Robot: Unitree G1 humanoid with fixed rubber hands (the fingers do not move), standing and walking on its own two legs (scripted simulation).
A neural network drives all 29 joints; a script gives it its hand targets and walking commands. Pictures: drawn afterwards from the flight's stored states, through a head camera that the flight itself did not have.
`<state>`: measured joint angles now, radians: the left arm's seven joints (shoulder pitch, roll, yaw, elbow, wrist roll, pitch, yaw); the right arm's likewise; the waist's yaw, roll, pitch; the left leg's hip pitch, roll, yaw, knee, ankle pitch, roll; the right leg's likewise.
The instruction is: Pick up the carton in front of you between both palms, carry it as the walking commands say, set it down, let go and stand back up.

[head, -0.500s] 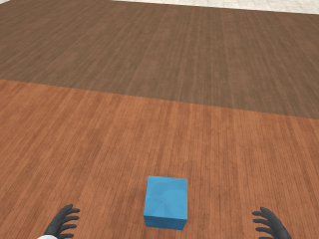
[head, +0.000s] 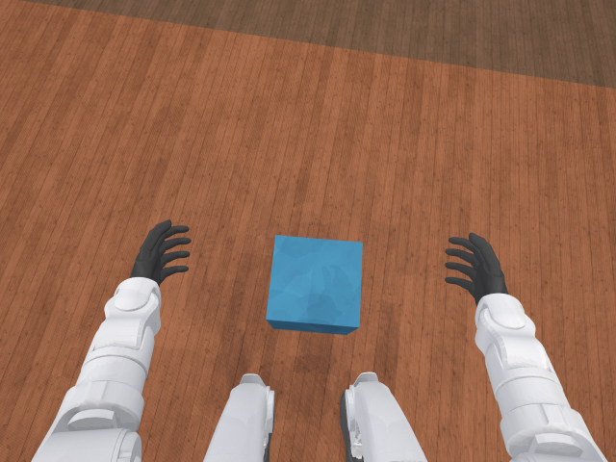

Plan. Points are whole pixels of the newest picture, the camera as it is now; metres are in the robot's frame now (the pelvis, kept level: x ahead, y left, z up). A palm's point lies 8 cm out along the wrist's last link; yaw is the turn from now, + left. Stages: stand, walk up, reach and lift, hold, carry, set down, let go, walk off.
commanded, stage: reach and lift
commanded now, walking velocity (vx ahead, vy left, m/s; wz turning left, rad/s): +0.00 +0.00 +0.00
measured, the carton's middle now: (314, 289) +0.42 -0.02 -0.56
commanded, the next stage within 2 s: none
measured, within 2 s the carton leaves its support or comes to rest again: neither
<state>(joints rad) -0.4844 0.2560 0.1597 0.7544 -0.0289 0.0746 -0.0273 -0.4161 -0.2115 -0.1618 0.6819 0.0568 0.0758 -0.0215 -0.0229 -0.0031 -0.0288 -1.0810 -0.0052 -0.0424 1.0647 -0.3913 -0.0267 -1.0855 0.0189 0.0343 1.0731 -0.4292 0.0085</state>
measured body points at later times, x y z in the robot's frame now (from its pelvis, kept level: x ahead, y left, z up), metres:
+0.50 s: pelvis -0.06 +0.01 -0.07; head +0.25 +0.00 +0.26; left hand +0.47 +0.18 -0.19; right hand +0.43 -0.21 -0.19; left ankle +0.03 +0.13 -0.65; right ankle +0.03 -0.13 -0.65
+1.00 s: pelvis -0.08 +0.01 -0.26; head +0.27 +0.00 +0.02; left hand +0.45 +0.18 -0.43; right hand +0.42 -0.21 -0.43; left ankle +0.02 +0.13 -0.65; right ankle +0.03 -0.13 -0.65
